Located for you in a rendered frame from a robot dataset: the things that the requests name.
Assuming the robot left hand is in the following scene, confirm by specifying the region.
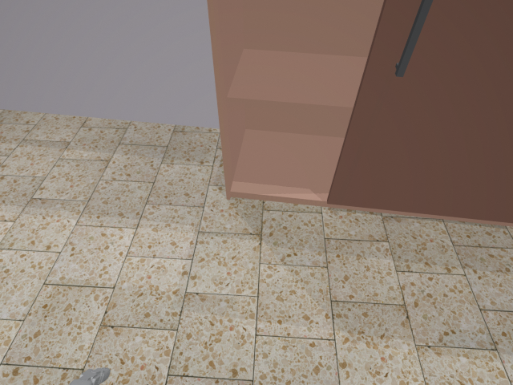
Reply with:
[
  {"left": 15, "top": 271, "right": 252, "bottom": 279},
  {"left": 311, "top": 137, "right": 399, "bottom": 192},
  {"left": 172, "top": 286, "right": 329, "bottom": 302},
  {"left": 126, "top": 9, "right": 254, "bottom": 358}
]
[{"left": 69, "top": 367, "right": 111, "bottom": 385}]

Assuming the handle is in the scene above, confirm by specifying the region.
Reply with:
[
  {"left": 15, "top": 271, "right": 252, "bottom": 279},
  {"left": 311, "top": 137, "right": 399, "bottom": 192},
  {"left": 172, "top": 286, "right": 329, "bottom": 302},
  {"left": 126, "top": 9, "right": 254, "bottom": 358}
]
[{"left": 395, "top": 0, "right": 433, "bottom": 77}]

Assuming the wardrobe door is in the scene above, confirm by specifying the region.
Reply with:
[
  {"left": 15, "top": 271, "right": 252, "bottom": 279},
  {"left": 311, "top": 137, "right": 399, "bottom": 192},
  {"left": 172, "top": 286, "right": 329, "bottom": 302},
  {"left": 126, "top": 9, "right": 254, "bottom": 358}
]
[{"left": 327, "top": 0, "right": 513, "bottom": 223}]

